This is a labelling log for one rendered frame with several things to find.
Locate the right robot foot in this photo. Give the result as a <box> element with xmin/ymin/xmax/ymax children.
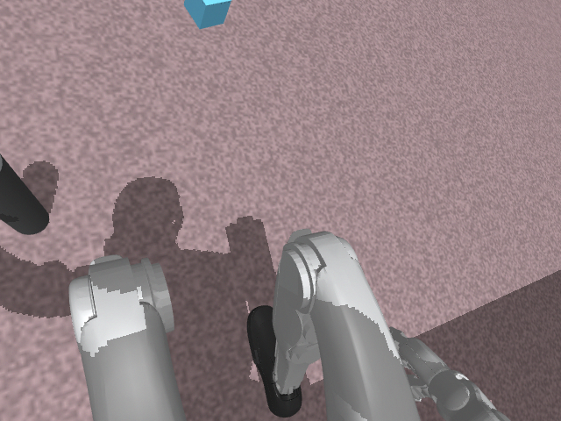
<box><xmin>247</xmin><ymin>305</ymin><xmax>302</xmax><ymax>417</ymax></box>

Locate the right robot hand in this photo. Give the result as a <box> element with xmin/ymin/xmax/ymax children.
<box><xmin>389</xmin><ymin>326</ymin><xmax>451</xmax><ymax>402</ymax></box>

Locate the right robot arm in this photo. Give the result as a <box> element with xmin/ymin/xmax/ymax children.
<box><xmin>428</xmin><ymin>370</ymin><xmax>511</xmax><ymax>421</ymax></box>

